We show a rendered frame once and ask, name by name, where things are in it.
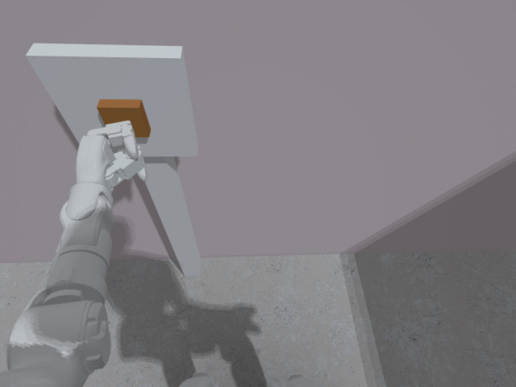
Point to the panel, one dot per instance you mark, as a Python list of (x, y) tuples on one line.
[(77, 76)]

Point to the robot shin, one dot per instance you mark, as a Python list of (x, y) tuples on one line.
[(200, 374), (295, 375)]

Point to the button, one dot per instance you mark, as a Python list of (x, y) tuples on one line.
[(119, 110)]

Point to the robot left upper arm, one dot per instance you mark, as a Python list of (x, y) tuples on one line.
[(58, 345)]

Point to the robot left forearm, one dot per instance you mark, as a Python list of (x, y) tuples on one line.
[(80, 264)]

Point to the left robot shin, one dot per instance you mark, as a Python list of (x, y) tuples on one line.
[(200, 374)]

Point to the robot left hand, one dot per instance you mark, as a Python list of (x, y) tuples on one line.
[(98, 164)]

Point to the right robot shin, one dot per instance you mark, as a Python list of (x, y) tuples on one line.
[(295, 375)]

